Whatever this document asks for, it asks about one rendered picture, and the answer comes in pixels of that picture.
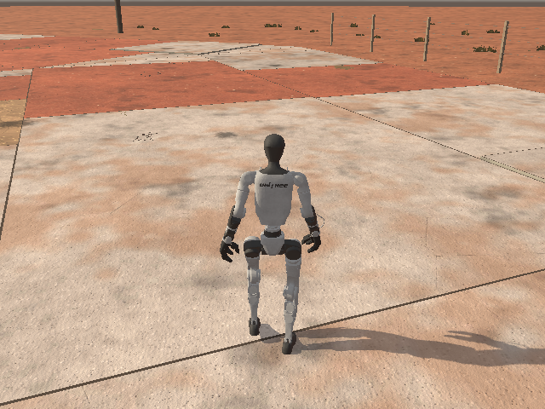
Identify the left robot hand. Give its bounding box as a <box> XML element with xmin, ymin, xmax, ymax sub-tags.
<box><xmin>220</xmin><ymin>240</ymin><xmax>239</xmax><ymax>262</ymax></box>

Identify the robot left forearm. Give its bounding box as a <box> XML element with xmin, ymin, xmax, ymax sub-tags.
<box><xmin>222</xmin><ymin>205</ymin><xmax>241</xmax><ymax>244</ymax></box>

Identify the left robot shin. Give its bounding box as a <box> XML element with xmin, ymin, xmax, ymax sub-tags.
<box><xmin>247</xmin><ymin>269</ymin><xmax>260</xmax><ymax>325</ymax></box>

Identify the right robot upper arm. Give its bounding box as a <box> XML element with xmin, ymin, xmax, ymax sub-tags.
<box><xmin>291</xmin><ymin>171</ymin><xmax>314</xmax><ymax>218</ymax></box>

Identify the robot right thigh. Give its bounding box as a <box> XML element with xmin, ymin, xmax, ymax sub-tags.
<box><xmin>283</xmin><ymin>239</ymin><xmax>301</xmax><ymax>302</ymax></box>

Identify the right robot hand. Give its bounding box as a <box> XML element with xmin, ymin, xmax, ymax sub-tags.
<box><xmin>301</xmin><ymin>234</ymin><xmax>321</xmax><ymax>253</ymax></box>

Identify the left robot upper arm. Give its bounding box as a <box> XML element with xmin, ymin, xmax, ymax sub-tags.
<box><xmin>232</xmin><ymin>170</ymin><xmax>256</xmax><ymax>219</ymax></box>

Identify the robot right forearm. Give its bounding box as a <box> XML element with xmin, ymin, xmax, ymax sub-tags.
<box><xmin>305</xmin><ymin>206</ymin><xmax>320</xmax><ymax>237</ymax></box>

